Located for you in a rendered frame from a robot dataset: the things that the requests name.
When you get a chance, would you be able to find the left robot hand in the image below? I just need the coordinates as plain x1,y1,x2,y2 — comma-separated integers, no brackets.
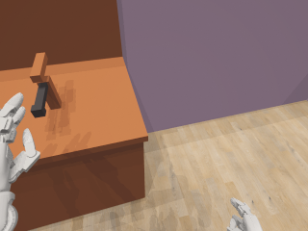
0,92,40,193

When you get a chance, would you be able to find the right robot hand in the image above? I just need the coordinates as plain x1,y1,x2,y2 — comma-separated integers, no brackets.
226,197,263,231

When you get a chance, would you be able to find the counter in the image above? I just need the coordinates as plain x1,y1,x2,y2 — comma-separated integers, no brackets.
0,0,148,231

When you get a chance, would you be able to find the robot left forearm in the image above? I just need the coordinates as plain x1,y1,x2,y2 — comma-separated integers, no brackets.
0,191,18,231

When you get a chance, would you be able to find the tap lever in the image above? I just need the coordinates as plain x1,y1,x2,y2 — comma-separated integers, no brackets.
30,82,48,118

